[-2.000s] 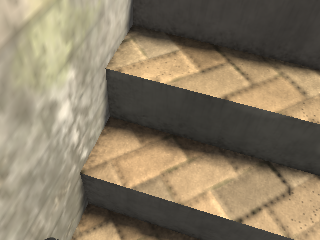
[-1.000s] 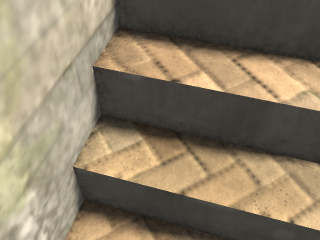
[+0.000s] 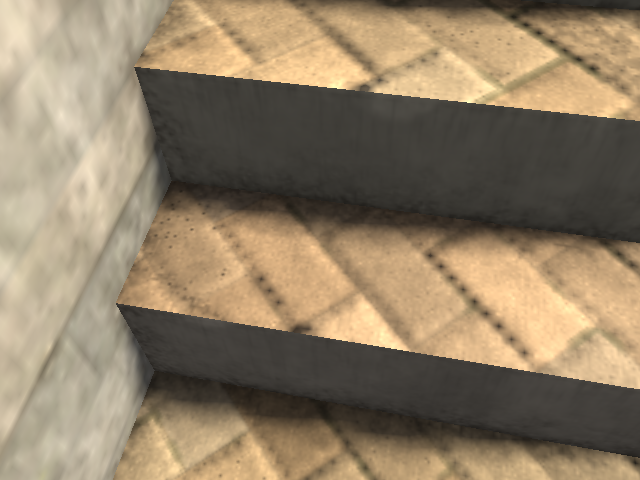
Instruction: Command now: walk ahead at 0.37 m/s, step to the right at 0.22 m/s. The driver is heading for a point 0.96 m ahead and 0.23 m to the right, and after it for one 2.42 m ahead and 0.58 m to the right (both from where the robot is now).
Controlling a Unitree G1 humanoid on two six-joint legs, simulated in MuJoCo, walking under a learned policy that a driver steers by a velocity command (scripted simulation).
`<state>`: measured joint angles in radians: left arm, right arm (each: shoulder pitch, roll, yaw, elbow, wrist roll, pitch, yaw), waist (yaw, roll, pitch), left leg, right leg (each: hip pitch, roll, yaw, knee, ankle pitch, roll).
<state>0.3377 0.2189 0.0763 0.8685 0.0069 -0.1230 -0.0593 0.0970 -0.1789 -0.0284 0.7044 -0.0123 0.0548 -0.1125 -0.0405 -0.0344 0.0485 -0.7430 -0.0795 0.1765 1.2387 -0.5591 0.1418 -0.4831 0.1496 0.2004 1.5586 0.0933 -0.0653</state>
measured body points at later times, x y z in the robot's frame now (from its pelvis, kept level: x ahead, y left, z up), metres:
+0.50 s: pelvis +0.17 -0.09 +0.22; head +0.19 -0.08 +0.67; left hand +0.37 +0.11 +0.12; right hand +0.25 -0.36 +0.11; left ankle +0.12 +0.06 -0.30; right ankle +0.27 -0.20 -0.41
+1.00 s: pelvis +0.29 -0.06 +0.29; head +0.29 -0.03 +0.74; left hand +0.48 +0.10 +0.19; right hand +0.23 -0.29 +0.16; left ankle +0.29 +0.00 -0.41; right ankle +0.24 -0.19 -0.11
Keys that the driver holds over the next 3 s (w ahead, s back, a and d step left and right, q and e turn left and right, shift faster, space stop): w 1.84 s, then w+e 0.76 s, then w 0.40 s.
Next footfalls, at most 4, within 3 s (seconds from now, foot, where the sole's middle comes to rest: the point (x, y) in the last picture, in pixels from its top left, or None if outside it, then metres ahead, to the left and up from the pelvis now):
0.40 right None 0.31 -0.20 -0.44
0.80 left None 0.33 0.01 -0.45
1.34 right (500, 305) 0.50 -0.22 -0.23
1.84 left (291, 36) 0.80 0.04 -0.02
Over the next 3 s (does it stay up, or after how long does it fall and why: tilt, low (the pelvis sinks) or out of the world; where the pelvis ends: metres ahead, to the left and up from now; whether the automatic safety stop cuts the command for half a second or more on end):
stays up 1.06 -0.21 1.03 its command is cut before an obstacle from the start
